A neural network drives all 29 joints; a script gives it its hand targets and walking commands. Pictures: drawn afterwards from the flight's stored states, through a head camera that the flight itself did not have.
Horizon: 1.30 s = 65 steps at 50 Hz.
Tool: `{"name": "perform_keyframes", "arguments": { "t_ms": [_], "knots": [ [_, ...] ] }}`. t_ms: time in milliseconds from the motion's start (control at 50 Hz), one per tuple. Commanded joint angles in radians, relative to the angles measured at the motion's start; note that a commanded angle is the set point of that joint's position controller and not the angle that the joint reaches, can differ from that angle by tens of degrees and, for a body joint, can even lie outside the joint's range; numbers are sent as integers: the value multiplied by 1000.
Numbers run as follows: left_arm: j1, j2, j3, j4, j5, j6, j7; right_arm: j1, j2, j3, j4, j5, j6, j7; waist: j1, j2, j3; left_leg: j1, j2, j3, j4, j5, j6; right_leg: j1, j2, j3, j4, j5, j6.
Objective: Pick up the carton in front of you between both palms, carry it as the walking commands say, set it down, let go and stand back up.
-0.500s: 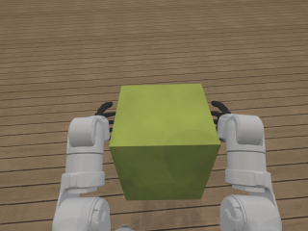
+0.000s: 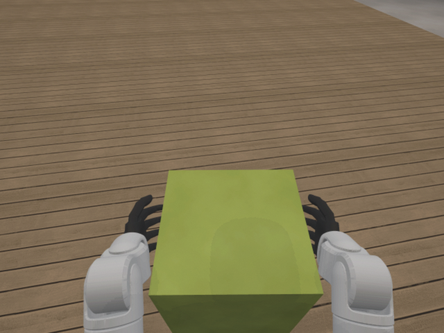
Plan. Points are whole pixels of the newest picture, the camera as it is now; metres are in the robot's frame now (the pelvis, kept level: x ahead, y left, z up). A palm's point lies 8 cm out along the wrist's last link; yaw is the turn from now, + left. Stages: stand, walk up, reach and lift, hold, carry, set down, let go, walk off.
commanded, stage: carry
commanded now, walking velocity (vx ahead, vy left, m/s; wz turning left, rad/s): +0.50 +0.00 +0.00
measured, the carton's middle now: (230, 258) +0.27 +0.00 +0.03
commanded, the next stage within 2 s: none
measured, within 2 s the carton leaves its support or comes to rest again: neither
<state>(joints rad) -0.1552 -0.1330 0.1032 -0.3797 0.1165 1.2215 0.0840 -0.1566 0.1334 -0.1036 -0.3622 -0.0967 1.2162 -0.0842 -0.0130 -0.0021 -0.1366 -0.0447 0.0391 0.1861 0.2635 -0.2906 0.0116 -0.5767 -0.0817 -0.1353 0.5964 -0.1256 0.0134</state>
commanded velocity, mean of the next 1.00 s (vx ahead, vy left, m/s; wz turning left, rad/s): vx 0.50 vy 0.00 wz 0.00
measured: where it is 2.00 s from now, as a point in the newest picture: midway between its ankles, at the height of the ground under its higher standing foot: (217, 214)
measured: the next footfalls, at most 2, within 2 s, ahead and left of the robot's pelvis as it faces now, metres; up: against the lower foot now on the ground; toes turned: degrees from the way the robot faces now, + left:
right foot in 0.10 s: +0.26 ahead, -0.12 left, +0.00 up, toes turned -9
left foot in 0.58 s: +0.54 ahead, +0.13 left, +0.00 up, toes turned +13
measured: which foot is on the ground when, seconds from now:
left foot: down 0.00-0.14, up 0.16-0.56, down 0.58-1.00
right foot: up 0.00-0.08, down 0.10-0.62, up 0.64-1.00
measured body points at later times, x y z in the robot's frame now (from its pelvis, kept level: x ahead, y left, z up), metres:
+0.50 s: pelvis +0.31 -0.01 +0.00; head +0.29 -0.02 +0.45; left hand +0.57 +0.15 +0.08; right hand +0.58 -0.15 +0.08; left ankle +0.44 +0.13 -0.71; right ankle +0.22 -0.11 -0.75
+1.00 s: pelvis +0.64 +0.02 -0.01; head +0.62 +0.03 +0.44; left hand +0.91 +0.17 +0.08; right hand +0.91 -0.13 +0.08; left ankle +0.50 +0.12 -0.75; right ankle +0.79 -0.11 -0.72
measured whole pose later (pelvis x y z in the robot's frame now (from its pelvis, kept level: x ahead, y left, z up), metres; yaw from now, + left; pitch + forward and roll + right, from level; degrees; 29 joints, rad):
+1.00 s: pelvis +0.64 +0.02 -0.01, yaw +0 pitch +4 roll -1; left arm -0.13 -0.13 0.10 -0.37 0.12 1.23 0.09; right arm -0.14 0.13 -0.10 -0.35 -0.11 1.22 -0.08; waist -0.01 -0.01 -0.13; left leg 0.04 0.05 0.22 0.22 -0.32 -0.02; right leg -0.58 -0.09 -0.17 0.54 -0.05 0.00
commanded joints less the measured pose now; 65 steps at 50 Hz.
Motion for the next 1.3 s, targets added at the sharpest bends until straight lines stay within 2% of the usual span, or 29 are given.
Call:
{"name": "perform_keyframes", "arguments": {
  "t_ms": [0,40,80,100,120,140,160,200,240,300,380,500,560,580,600,620,640,680,720,780,980,1040,1060,1080,1100,1140,1160,1200,1280],
  "knots": [
    [-437,-842,-699,13,-379,25,-240,-429,817,675,-7,370,27,257,-10,157,-79,77,207,-83,-51,407,81,32,20,-58,-72,71,-11],
    [-444,-829,-687,43,-380,35,-246,-448,808,673,16,365,35,256,-6,157,-49,53,205,-62,4,411,68,114,30,-87,-110,52,-23],
    [-431,-825,-669,82,-379,38,-249,-466,806,675,34,364,41,255,15,102,-108,-56,146,21,238,481,31,397,92,-154,-134,-47,-37],
    [-424,-828,-657,105,-371,37,-251,-483,796,674,36,364,45,255,36,15,-162,-217,106,43,433,375,-11,589,-15,16,-170,-149,-58],
    [-429,-825,-642,136,-358,28,-253,-523,814,688,18,379,53,254,50,-264,-235,-479,1,17,757,139,-63,765,-268,494,-294,-291,-201],
    [-425,-859,-646,143,-371,22,-254,-547,831,700,23,384,50,259,47,-328,-221,-637,-47,-80,921,-194,-51,798,-345,671,-382,-106,-256],
    [-449,-894,-661,110,-386,14,-256,-550,876,705,43,392,38,264,41,-233,-229,-660,9,-153,1024,-202,-22,766,-331,572,-353,25,-251],
    [-495,-965,-689,74,-411,-9,-263,-536,942,706,43,399,8,268,33,-51,-241,-643,90,-192,974,-94,-3,656,-288,411,-346,33,-193],
    [-513,-1000,-713,50,-426,-32,-271,-517,966,715,37,384,-18,262,24,-72,-234,-567,102,-172,825,-10,-9,554,-243,277,-400,-88,-138],
    [-464,-985,-728,42,-438,-50,-281,-453,987,724,35,360,-46,248,25,-119,-207,-547,93,-120,635,44,-31,518,-228,188,-469,-168,-148],
    [-426,-940,-738,1,-439,-55,-283,-405,953,728,-4,350,-54,237,28,-121,-150,-537,70,-57,368,168,-41,555,-195,96,-472,-46,-142],
    [-390,-839,-713,-30,-408,-17,-257,-416,841,720,-71,374,-7,236,38,-145,-80,-463,46,2,215,241,-18,613,-173,23,-392,95,-107],
    [-396,-799,-701,-17,-392,11,-246,-392,797,690,-38,371,19,241,8,-69,-157,-94,-13,84,165,122,6,482,-101,-86,-67,237,-50],
    [-412,-779,-700,-19,-391,22,-244,-380,782,674,-15,362,25,243,-16,67,-212,102,151,-169,93,-2,46,294,-53,-107,181,109,-2],
    [-456,-789,-713,-44,-406,37,-243,-386,782,654,21,350,20,245,-23,327,-274,298,361,-586,1,-43,183,5,68,-71,463,-174,37],
    [-470,-806,-718,-33,-409,38,-247,-384,813,656,14,366,19,246,-16,322,-250,313,394,-661,-41,111,214,-147,67,43,604,-375,14],
    [-476,-838,-718,-17,-415,33,-251,-410,845,664,-2,377,17,247,-14,233,-244,276,376,-568,-5,230,203,-169,14,102,669,-364,-11],
    [-484,-893,-723,-15,-418,12,-254,-461,913,689,-31,394,4,254,-3,61,-240,156,339,-410,-12,259,137,-122,-52,137,588,-241,-33],
    [-491,-930,-735,-20,-412,-4,-249,-493,936,706,-51,410,-8,260,4,98,-234,76,299,-295,-65,171,103,-61,-48,107,471,-153,-25],
    [-465,-932,-733,-39,-396,-19,-233,-483,917,717,-83,427,-12,268,1,129,-198,76,277,-215,-123,119,119,-79,-46,65,316,-83,-3],
    [-402,-875,-714,16,-383,8,-243,-391,848,690,-6,375,8,266,-7,162,-34,147,215,-29,-65,457,73,16,8,-72,-104,103,-28],
    [-399,-887,-707,28,-395,1,-254,-422,858,703,-17,378,3,264,24,124,-135,55,152,71,252,649,22,396,103,-171,-159,2,-42],
    [-383,-889,-700,36,-392,-2,-256,-431,849,703,-21,377,2,264,49,42,-208,-105,129,67,466,475,-8,614,2,-40,-167,-70,-46],
    [-382,-880,-687,66,-378,-15,-261,-457,865,723,-50,391,8,262,50,-253,-309,-400,10,29,799,215,-65,837,-283,471,-280,-226,-196],
    [-378,-910,-695,65,-394,-24,-264,-476,864,733,-57,390,2,264,46,-327,-284,-589,-55,-76,963,-180,-60,881,-350,654,-381,-27,-248],
    [-410,-967,-717,23,-421,-41,-268,-470,925,739,-42,394,-25,265,41,-142,-288,-628,44,-180,1053,-147,-4,813,-300,427,-302,248,-207],
    [-427,-989,-722,10,-426,-52,-269,-465,957,745,-36,395,-37,263,34,-55,-272,-616,80,-190,978,-81,2,748,-280,345,-309,254,-172],
    [-424,-1002,-733,-13,-432,-67,-272,-434,982,748,-33,387,-58,257,28,-86,-258,-543,87,-160,830,-12,-6,662,-246,215,-343,296,-123],
    [-358,-966,-737,-30,-437,-76,-286,-343,975,753,-36,350,-84,234,21,-135,-227,-500,42,-79,570,41,-35,634,-198,50,-334,493,-128]
  ]
}}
